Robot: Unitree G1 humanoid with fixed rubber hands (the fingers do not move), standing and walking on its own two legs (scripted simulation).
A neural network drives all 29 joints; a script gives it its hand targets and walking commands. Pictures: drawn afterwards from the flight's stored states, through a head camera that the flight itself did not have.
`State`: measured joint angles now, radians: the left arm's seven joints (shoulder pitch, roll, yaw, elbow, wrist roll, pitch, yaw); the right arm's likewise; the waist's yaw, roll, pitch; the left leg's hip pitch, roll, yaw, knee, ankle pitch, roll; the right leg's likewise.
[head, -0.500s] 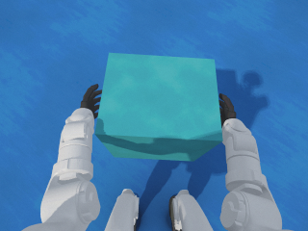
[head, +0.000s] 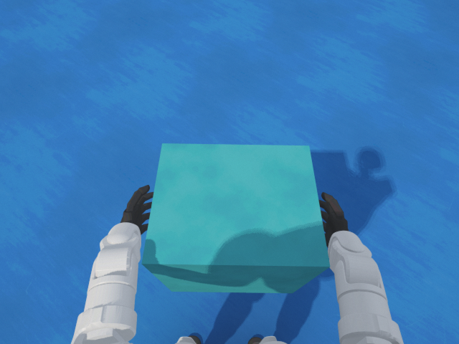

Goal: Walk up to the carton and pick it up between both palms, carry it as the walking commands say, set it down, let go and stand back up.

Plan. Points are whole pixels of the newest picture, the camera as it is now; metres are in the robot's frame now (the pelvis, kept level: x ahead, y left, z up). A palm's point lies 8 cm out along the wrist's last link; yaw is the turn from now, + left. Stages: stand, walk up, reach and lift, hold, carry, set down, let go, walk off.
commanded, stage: reach and lift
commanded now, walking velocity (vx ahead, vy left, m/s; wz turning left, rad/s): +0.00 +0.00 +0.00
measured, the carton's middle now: (233, 225) +0.35 -0.01 -0.11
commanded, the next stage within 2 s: hold in 1.90 s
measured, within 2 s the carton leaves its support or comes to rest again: neither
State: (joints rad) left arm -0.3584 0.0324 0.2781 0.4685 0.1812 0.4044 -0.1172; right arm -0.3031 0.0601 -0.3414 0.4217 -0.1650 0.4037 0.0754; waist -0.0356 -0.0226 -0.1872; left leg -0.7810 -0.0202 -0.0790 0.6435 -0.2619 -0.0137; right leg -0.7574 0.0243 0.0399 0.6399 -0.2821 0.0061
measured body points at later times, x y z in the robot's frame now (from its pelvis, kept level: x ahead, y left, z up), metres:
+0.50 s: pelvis -0.01 +0.01 +0.03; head +0.02 +0.02 +0.47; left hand +0.33 +0.19 +0.02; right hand +0.29 -0.19 +0.01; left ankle +0.01 +0.13 -0.72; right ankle -0.01 -0.12 -0.71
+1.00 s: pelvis +0.00 +0.00 +0.03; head -0.03 +0.00 +0.48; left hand +0.30 +0.18 +0.06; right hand +0.27 -0.20 +0.05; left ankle +0.01 +0.13 -0.71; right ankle -0.01 -0.12 -0.72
